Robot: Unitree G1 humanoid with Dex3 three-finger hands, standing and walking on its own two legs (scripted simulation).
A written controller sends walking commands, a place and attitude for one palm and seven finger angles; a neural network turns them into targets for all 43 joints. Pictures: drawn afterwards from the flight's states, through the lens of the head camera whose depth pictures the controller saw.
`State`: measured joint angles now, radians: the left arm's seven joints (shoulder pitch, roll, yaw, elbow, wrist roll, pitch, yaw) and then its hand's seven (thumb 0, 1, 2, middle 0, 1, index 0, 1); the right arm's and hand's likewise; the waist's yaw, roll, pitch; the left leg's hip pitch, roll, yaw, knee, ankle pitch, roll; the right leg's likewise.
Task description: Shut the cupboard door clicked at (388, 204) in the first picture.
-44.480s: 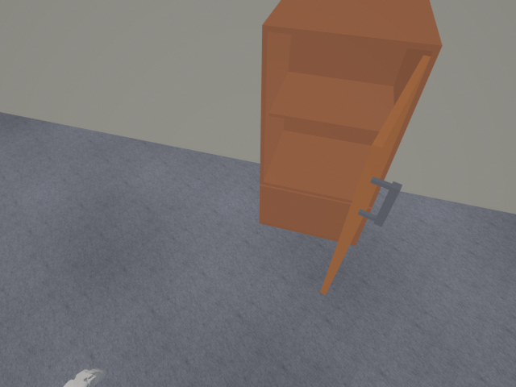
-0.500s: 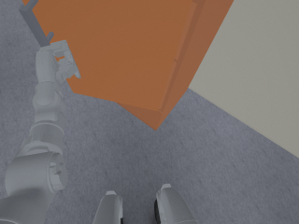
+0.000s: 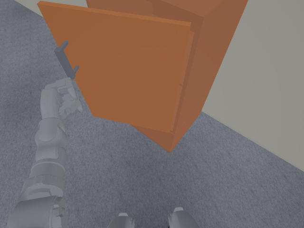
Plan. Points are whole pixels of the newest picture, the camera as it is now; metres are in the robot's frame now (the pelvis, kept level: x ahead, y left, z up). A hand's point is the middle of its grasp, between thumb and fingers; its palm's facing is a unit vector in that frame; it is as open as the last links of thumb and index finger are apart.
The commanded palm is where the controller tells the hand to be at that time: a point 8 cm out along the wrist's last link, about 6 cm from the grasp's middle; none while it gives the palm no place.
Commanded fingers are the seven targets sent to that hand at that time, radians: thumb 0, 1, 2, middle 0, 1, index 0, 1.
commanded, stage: draw the hand back to the body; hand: left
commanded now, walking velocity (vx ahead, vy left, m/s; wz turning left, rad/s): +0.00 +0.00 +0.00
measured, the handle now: (68, 60) +0.64 +0.27 +0.03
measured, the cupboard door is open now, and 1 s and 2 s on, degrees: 25 25 25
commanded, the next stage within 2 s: step back with the hand held close in 1.28 s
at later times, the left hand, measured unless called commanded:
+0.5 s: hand (15, 133) +0.30 +0.24 +0.16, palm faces +0.33 -0.90 -0.28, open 3.4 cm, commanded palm +0.25 +0.28 +0.17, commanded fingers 0.00 0.90 0.90 -0.72 -0.87 -0.72 -0.87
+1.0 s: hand out of the picture +0.21 +0.29 +0.24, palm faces +0.52 -0.73 -0.45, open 6.8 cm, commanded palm +0.16 +0.31 +0.24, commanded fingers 0.00 0.90 0.90 -0.20 -0.30 -0.20 -0.30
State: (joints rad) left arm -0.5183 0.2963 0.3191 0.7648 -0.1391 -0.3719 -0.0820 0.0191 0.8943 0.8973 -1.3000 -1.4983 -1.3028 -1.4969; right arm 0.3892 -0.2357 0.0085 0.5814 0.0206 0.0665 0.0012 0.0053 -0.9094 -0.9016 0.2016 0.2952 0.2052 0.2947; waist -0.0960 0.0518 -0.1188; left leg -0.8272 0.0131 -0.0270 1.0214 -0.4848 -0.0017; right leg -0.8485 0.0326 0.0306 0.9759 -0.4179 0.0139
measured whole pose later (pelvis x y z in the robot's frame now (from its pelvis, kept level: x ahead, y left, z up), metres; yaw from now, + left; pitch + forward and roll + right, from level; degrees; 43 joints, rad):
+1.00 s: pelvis +0.04 +0.00 +0.07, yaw +3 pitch -2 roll +0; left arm 0.47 0.35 0.38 -0.38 -0.06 -0.08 0.11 0.02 0.89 0.90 -0.32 -0.42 -0.32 -0.42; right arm 0.22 -0.22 0.02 0.63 0.01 -0.10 -0.08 0.01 -0.91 -0.90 0.20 0.30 0.21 0.29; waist 0.07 0.09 -0.01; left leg -0.12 -0.02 -0.05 0.46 -0.30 0.01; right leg -0.14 -0.01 0.01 0.44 -0.26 0.02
